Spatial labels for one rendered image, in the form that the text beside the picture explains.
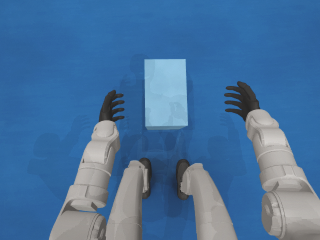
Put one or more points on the right robot thigh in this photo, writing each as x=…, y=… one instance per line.
x=212, y=219

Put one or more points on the robot right hand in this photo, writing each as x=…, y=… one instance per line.
x=247, y=97

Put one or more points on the robot right upper arm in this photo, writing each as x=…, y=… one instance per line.
x=291, y=215

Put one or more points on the robot left hand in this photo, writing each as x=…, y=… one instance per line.
x=107, y=111

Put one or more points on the robot left upper arm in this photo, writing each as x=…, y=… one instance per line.
x=79, y=225

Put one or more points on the robot left foot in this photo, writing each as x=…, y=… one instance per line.
x=146, y=162

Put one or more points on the carton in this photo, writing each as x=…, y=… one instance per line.
x=165, y=94

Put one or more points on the robot right forearm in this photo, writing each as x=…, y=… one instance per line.
x=278, y=168

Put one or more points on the robot left forearm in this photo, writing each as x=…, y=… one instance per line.
x=89, y=191

